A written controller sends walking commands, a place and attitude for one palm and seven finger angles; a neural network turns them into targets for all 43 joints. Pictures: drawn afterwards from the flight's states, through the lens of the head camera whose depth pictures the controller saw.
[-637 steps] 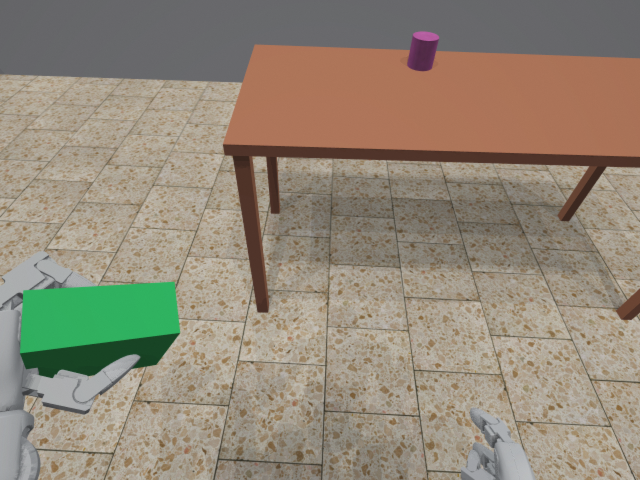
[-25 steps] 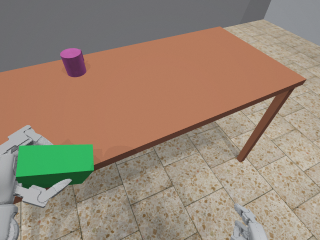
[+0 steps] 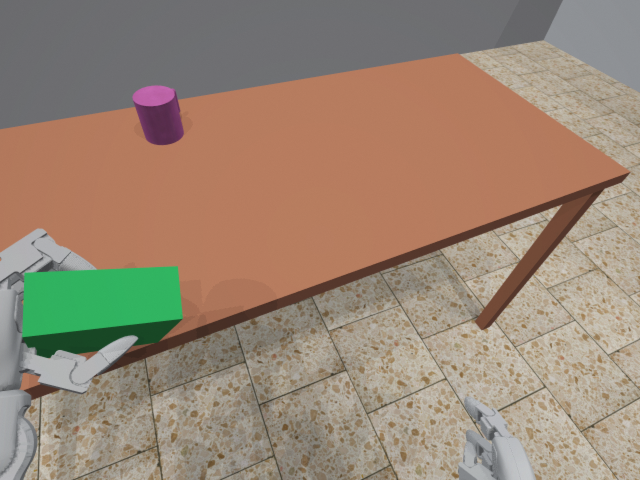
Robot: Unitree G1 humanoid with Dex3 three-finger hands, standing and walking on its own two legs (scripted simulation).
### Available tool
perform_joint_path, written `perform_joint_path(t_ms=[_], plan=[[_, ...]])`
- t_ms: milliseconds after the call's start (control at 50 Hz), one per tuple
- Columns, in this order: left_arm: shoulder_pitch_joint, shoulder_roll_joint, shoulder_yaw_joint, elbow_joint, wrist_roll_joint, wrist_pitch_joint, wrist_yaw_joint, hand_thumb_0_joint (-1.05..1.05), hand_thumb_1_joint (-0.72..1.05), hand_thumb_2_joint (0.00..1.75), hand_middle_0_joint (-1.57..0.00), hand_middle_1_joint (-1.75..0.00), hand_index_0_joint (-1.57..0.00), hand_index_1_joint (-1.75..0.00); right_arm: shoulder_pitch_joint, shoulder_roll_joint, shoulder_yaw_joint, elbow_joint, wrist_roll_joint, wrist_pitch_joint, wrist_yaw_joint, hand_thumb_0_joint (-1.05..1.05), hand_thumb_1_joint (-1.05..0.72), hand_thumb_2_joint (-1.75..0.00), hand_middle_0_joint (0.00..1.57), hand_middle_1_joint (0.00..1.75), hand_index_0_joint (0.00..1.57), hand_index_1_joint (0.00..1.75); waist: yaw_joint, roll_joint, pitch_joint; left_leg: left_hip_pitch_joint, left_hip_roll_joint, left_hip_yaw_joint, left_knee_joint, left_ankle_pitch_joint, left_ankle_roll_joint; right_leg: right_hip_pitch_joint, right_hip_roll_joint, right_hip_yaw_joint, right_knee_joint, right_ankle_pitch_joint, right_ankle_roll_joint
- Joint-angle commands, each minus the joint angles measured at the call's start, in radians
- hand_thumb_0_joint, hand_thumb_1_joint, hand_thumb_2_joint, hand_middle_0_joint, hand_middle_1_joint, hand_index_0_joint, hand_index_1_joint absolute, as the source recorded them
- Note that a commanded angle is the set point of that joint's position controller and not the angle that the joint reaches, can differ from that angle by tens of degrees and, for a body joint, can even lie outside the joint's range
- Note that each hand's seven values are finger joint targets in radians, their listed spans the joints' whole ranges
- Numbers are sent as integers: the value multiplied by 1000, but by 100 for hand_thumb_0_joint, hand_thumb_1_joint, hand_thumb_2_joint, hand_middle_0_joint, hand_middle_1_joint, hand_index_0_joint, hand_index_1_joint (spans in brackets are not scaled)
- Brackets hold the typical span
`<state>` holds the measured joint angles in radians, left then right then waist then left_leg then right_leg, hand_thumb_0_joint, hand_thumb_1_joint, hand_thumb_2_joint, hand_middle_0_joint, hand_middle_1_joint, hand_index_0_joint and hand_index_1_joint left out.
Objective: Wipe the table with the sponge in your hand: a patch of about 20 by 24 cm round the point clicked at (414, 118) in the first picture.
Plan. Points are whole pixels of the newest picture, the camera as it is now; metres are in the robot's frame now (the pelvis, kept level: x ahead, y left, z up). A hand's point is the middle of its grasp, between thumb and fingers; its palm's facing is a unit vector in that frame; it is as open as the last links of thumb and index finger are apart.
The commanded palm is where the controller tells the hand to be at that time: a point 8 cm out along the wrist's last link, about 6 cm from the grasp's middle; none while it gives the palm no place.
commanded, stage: look again from close up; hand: left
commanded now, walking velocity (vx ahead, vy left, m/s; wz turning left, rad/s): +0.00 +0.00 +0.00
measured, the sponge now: (125, 312) +0.23 +0.22 +0.13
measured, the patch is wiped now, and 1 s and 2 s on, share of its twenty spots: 0.00 0.00 0.00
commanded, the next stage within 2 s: come to a stop and stand still in 0.04 s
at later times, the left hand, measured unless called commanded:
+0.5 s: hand (76, 298) +0.23 +0.26 +0.15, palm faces +0.41 -0.84 -0.35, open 9.3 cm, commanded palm +0.17 +0.29 +0.17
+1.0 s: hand (68, 313) +0.22 +0.26 +0.15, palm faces +0.43 -0.83 -0.35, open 9.3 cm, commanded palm +0.16 +0.28 +0.17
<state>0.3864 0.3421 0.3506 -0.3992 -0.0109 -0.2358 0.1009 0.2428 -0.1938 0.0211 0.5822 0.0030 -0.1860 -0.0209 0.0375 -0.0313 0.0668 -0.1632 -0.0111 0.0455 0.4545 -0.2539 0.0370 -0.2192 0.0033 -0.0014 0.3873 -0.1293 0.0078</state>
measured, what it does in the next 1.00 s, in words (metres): stands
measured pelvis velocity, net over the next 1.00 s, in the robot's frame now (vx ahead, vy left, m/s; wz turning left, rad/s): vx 0.00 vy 0.00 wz -0.02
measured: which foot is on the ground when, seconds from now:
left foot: down 0.00-1.00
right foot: down 0.00-1.00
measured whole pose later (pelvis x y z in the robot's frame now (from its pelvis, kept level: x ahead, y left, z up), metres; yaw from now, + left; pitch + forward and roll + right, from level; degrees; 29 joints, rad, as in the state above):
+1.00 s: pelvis +0.00 +0.00 +0.00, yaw -1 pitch -2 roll -1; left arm 0.37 0.33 0.37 -0.36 -0.02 -0.22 0.10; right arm 0.26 -0.22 0.01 0.59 0.01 -0.16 -0.04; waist 0.05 -0.02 0.05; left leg -0.18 -0.01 0.06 0.48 -0.27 0.04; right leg -0.24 0.01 0.02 0.41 -0.13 0.01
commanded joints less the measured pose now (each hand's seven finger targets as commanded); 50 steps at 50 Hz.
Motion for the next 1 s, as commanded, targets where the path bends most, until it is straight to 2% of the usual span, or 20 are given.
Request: perform_joint_path(t_ms=[0, 240, 360, 440, 480, 500, 520, 540, 560, 580, 620, 640, 680, 700, 720, 740, 760, 840, 920, 980], plan=[[-105, 150, 81, -241, -13, -62, 17, 0, 10, 130, -120, -160, -120, -160, -91, -128, -55, -156, 3, -47, -4, 0, -90, -90, 20, 30, 20, 30, -6, 79, -154, -73, 56, -65, -109, 142, -34, 179, -31, 56, -12, 145, -21], [-38, 181, 120, -299, -27, -46, 26, 0, 10, 130, -120, -160, -120, -160, -114, -123, -59, -171, 11, -8, -8, 0, -90, -90, 20, 30, 20, 30, -9, 106, -177, -35, 74, -71, -89, 325, -58, 196, -32, 22, 35, 270, -19], [-40, 152, 92, -290, -29, -40, 26, 0, 10, 130, -120, -160, -120, -160, -112, -121, -57, -172, 9, 5, -11, 0, -90, -90, 20, 30, 20, 30, -11, 110, -173, -47, 82, -70, -104, 266, -55, 196, -35, 17, 33, 219, -18], [-54, 181, 113, -299, -26, -38, 32, 0, 10, 130, -120, -160, -120, -160, -122, -125, -59, -169, 9, 7, -15, 0, -90, -90, 20, 30, 20, 30, -12, 91, -168, -59, 78, -72, -106, 206, -47, 199, -37, 30, 19, 212, -18], [-51, 158, 94, -276, -29, -36, 32, 0, 10, 130, -120, -160, -120, -160, -118, -123, -57, -171, 8, 11, -15, 0, -90, -90, 20, 30, 20, 30, -10, 77, -159, -76, 78, -70, -111, 170, -43, 204, -41, 30, 9, 185, -17], [-1129, 955, 649, -545, 161, -140, 28, 0, 10, 130, -120, -160, -120, -160, -5, -157, -39, -143, -61, -35, -8, 0, -90, -90, 20, 30, 20, 30, -9, 107, -13, -250, 100, -54, 11, 279, 8, 81, -25, 46, 43, 146, -19], [-497, 322, 259, 90, 32, -100, -23, 0, 10, 130, -120, -160, -120, -160, -100, -28, -16, -77, -12, -39, -3, 0, -90, -90, 20, 30, 20, 30, 3, 94, -222, -32, 57, -82, -51, 333, -9, 49, -88, 53, 38, 157, -74], [-272, 151, 146, 73, -19, -61, -31, 0, 10, 130, -120, -160, -120, -160, -77, -94, -71, -152, 21, -45, 10, 0, -90, -90, 20, 30, 20, 30, 1, 271, -279, 122, 57, -37, -61, 471, -65, 81, -37, 72, 108, 257, -89], [-292, 151, 76, -107, -19, -79, -35, 0, 10, 130, -120, -160, -120, -160, -71, -116, -70, -179, 13, -47, 18, 0, -90, -90, 20, 30, 20, 30, -1, 293, -285, 86, 95, -40, -15, 508, -59, 96, -56, 70, 105, 210, -68], [-194, 142, 69, -140, -25, -78, -29, 0, 10, 130, -120, -160, -120, -160, -76, -121, -71, -176, 14, -40, 32, 0, -90, -90, 20, 30, 20, 30, -4, 261, -264, 60, 101, -55, -13, 506, -60, 115, -58, 69, 96, 227, -63], [-57, 116, 29, -203, -27, -62, -18, 0, 10, 130, -120, -160, -120, -160, -101, -127, -67, -189, 18, -27, 48, 0, -90, -90, 20, 30, 20, 30, 4, 113, -224, -43, 98, -56, -36, 328, -39, 161, -58, 71, 72, 209, -46], [6, 122, 48, -184, -34, -51, -6, 0, 10, 130, -120, -160, -120, -160, -115, -126, -62, -189, 23, -22, 47, 0, -90, -90, 20, 30, 20, 30, 2, 67, -214, -54, 100, -54, -57, 271, -36, 164, -52, 47, 67, 192, -38], [-8, 170, 100, -188, -34, -42, 3, 0, 10, 130, -120, -160, -120, -160, -116, -133, -60, -194, 18, -12, 33, 0, -90, -90, 20, 30, 20, 30, 1, -37, -180, -107, 95, -60, -83, 145, -35, 153, -45, 47, 46, 119, -27], [-15, 194, 134, -180, -36, -44, 6, 0, 10, 130, -120, -160, -120, -160, -123, -132, -60, -195, 15, -8, 21, 0, -90, -90, 20, 30, 20, 30, 0, -50, -171, -111, 91, -61, -93, 76, -29, 135, -47, 61, 29, 71, -27], [-40, 205, 153, -178, -38, -47, 7, 0, 10, 130, -120, -160, -120, -160, -124, -131, -56, -195, 13, -6, 11, 0, -90, -90, 20, 30, 20, 30, -3, -44, -150, -126, 83, -65, -109, 10, -26, 114, -47, 73, 13, 8, -27], [-66, 267, 211, -199, -37, -50, 16, 0, 10, 130, -120, -160, -120, -160, -139, -133, -54, -191, 14, -3, -2, 0, -90, -90, 20, 30, 20, 30, -4, 1, -148, -116, 87, -64, -125, -25, -18, 104, -46, 70, 13, -21, -26], [-82, 230, 186, -181, -38, -55, 13, 0, 10, 130, -120, -160, -120, -160, -136, -122, -49, -196, 11, 0, -10, 0, -90, -90, 20, 30, 20, 30, -6, 28, -130, -148, 87, -68, -138, -73, -10, 107, -49, 64, 10, -63, -26], [-184, 225, 156, -235, -25, -68, 10, 0, 10, 130, -120, -160, -120, -160, -135, -122, -46, -194, 10, -19, -24, 0, -90, -90, 20, 30, 20, 30, -9, 98, -95, -150, 65, -59, -133, -184, 2, 64, -51, 108, -46, -185, -34], [-176, 154, 78, -211, -11, -66, 10, 0, 10, 130, -120, -160, -120, -160, -108, -126, -49, -175, 6, -44, -21, 0, -90, -90, 20, 30, 20, 30, -8, 75, -98, -129, 50, -47, -124, -192, -2, 56, -43, 117, -80, -230, -30], [-171, 139, 57, -206, -2, -60, 14, 0, 10, 130, -120, -160, -120, -160, -103, -131, -51, -165, 6, -51, -19, 0, -90, -90, 20, 30, 20, 30, -8, 78, -102, -114, 57, -54, -142, -137, -9, 66, -28, 93, -64, -175, -26]])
